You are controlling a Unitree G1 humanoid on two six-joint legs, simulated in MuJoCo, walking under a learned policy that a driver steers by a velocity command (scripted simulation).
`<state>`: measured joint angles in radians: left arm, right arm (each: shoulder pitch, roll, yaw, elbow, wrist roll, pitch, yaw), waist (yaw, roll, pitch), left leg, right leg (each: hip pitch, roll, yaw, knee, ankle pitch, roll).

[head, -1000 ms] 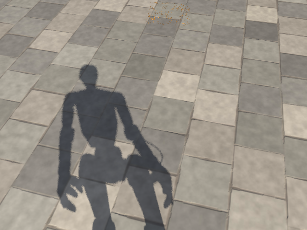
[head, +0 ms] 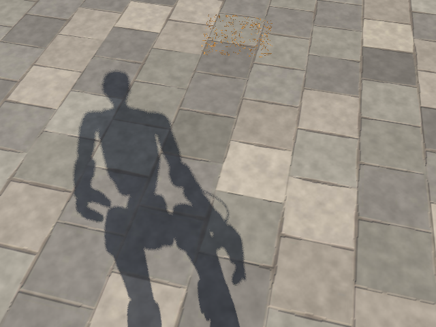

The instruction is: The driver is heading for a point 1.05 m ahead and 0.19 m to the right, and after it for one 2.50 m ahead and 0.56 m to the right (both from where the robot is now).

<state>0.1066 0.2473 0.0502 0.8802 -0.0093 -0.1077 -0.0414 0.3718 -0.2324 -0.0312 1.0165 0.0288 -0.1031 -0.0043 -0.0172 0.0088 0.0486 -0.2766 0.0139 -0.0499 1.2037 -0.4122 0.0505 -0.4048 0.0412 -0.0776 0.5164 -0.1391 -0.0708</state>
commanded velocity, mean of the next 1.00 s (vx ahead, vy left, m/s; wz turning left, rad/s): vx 0.39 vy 0.00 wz -0.13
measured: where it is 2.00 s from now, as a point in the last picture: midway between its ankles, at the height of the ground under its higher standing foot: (220, 241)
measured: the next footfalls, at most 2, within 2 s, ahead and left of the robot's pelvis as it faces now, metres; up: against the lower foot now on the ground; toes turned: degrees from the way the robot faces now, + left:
left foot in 0.44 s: +0.43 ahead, +0.16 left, +0.00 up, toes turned +3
right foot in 0.94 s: +0.62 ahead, -0.05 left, +0.00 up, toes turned -9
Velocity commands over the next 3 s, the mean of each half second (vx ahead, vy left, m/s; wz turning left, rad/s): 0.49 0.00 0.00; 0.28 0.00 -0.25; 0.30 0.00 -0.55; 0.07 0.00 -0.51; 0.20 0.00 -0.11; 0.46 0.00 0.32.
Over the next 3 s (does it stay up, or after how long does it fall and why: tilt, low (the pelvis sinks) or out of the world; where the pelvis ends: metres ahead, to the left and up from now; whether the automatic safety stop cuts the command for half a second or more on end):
stays up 0.93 -0.24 0.00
